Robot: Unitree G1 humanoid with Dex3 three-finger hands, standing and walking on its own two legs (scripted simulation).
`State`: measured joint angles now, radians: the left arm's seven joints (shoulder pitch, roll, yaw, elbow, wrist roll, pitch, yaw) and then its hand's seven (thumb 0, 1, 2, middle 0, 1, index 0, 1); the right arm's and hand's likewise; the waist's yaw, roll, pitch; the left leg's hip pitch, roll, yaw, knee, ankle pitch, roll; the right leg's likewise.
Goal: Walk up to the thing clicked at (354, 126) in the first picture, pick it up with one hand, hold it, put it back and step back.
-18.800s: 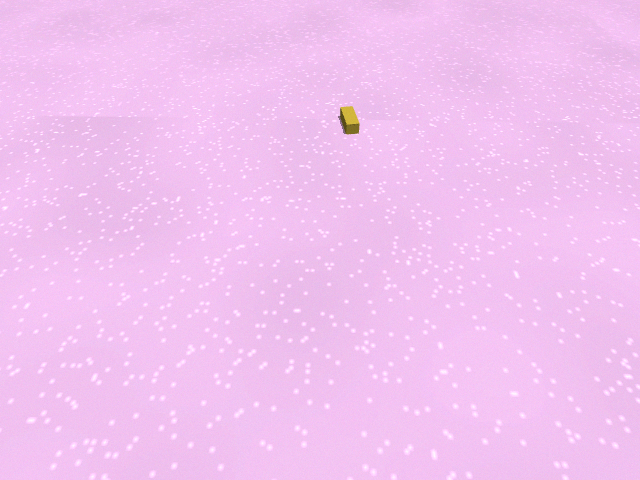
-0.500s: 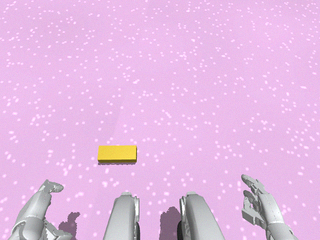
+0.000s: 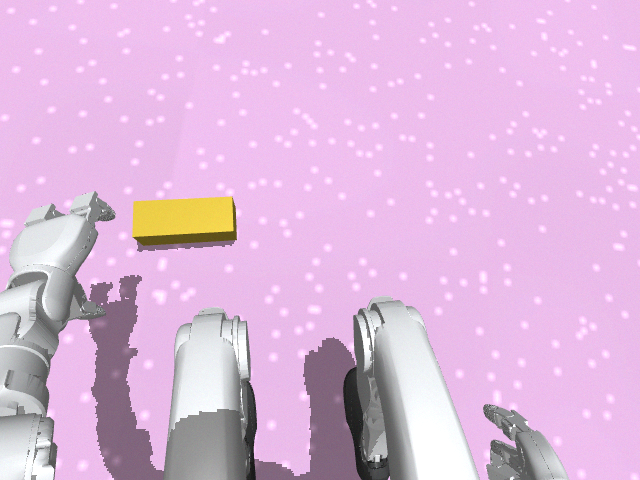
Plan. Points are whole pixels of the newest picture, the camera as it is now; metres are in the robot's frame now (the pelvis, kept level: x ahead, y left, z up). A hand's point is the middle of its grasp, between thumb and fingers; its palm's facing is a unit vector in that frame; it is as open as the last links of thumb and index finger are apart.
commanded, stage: rise first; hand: left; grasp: from above
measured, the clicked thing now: (187, 221) +0.53 +0.22 -0.38
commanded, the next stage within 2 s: none
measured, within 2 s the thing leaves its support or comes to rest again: neither
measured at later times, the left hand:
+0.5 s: hand (112, 246) +0.44 +0.29 -0.21, palm faces -0.47 -0.03 -0.88, open 14.1 cm
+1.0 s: hand (129, 235) +0.46 +0.28 -0.25, palm faces -0.46 -0.03 -0.89, open 14.1 cm
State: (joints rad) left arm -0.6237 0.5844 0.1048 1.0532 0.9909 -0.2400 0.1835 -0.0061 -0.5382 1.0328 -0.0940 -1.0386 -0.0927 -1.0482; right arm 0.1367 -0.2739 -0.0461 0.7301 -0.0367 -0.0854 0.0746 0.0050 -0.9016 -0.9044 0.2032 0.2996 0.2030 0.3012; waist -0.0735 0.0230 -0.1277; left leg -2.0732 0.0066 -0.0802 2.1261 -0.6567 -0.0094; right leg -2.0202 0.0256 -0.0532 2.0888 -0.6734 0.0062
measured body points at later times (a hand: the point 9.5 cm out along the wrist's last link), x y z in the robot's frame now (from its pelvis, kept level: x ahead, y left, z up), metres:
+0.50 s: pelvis +0.00 +0.01 -0.06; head +0.23 +0.06 +0.33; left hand +0.46 +0.29 -0.16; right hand +0.07 -0.27 -0.18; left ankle +0.09 +0.12 -0.38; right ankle +0.09 -0.12 -0.38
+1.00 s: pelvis +0.01 +0.00 -0.08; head +0.26 +0.06 +0.30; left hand +0.48 +0.28 -0.20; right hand +0.06 -0.27 -0.19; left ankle +0.09 +0.12 -0.38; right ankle +0.09 -0.12 -0.38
